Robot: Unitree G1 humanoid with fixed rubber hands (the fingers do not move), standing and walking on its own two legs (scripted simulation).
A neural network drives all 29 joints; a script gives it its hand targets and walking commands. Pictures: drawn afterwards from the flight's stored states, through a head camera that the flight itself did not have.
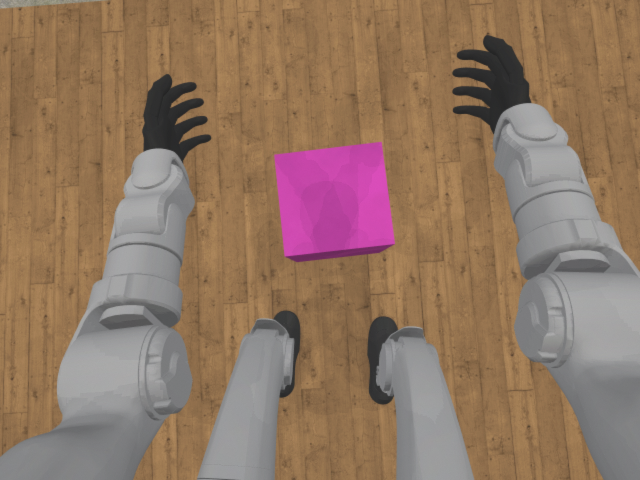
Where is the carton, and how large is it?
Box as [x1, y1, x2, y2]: [274, 142, 394, 261]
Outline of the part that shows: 381,142 274,155 285,256 295,261 302,261 379,252 394,243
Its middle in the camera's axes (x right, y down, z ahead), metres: +0.03 -0.07 +0.86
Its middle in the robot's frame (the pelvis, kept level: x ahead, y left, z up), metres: +0.48 +0.02 -0.51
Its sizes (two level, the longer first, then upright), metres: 0.210 0.200 0.250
